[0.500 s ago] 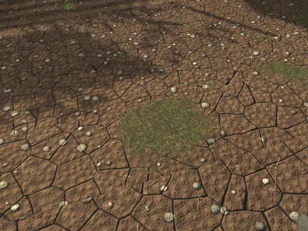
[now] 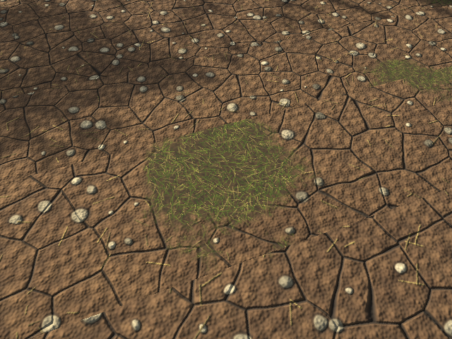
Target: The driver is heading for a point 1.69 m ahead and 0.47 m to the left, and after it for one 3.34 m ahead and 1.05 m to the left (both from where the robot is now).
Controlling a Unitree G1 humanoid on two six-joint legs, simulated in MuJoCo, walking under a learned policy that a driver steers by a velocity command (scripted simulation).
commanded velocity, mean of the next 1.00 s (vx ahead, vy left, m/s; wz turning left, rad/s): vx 0.01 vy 0.00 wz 0.46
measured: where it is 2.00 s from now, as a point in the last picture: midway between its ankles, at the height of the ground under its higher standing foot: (171, 299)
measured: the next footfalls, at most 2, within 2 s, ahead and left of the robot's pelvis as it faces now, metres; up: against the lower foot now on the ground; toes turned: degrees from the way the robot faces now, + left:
right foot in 0.16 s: +0.12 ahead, -0.12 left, +0.00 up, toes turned +8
left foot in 0.54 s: -0.01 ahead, +0.09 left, +0.00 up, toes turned +19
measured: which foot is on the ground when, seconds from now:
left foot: down 0.00-0.16, up 0.18-0.52, down 0.54-1.00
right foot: up 0.00-0.14, down 0.16-0.54, up 0.56-1.00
